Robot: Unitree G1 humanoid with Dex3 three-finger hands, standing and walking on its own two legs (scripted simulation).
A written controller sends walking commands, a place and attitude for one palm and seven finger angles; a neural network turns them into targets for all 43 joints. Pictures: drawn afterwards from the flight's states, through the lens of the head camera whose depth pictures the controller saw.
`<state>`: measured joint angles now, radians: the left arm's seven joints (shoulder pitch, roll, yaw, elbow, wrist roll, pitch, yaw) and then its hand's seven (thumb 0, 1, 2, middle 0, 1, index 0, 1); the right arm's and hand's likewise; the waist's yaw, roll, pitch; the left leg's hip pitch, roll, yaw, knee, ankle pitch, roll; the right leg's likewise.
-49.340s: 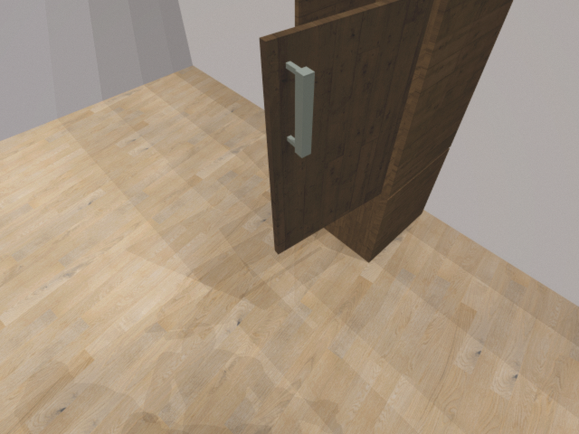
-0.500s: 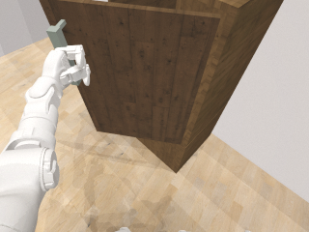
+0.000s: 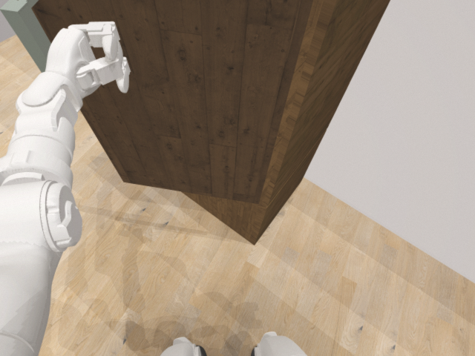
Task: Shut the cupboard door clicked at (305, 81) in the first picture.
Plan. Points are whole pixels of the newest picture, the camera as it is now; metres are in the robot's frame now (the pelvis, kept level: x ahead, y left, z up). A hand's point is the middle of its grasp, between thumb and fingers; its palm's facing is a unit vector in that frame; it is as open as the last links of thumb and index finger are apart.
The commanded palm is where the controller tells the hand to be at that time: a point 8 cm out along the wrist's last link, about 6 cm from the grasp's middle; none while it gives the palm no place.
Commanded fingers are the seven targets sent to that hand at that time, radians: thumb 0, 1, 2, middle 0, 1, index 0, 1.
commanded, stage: push the door shut along its arc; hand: left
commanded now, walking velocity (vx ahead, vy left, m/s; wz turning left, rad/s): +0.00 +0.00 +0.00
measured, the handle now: (55, 54) +0.58 +0.21 +0.15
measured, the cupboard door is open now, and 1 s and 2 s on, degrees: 28 17 17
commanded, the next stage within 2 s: pull the fist back off the door in 0.40 s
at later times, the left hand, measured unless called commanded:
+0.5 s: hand (132, 55) +0.55 +0.09 +0.16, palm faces -0.36 -0.93 -0.02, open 3.2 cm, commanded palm +0.58 +0.12 +0.16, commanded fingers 0.00 0.90 0.90 -1.30 -1.50 -1.30 -1.50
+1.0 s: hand (151, 49) +0.55 +0.06 +0.17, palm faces +0.10 -0.99 +0.00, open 3.1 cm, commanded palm +0.50 +0.12 +0.16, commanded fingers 0.00 0.90 0.90 -1.30 -1.50 -1.30 -1.50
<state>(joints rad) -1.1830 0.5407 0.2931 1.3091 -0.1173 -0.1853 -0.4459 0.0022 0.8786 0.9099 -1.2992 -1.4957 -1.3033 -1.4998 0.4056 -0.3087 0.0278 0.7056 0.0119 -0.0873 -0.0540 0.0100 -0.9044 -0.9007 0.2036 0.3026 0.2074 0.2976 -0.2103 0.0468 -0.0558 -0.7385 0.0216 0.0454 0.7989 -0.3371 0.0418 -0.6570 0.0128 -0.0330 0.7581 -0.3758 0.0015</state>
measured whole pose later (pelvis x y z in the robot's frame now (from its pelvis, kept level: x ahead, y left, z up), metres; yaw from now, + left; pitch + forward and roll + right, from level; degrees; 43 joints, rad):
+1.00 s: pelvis +0.02 -0.03 +0.01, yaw -1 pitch +15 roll -1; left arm -1.04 0.31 0.38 1.17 -0.02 -0.27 0.09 0.01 0.89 0.90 -1.30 -1.50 -1.30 -1.50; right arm 0.50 -0.25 0.00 0.69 -0.03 -0.04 0.05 0.01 -0.91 -0.90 0.20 0.30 0.21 0.30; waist -0.17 0.08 -0.11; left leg -0.64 0.05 0.06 0.72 -0.34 0.00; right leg -0.58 0.04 -0.01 0.70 -0.38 -0.03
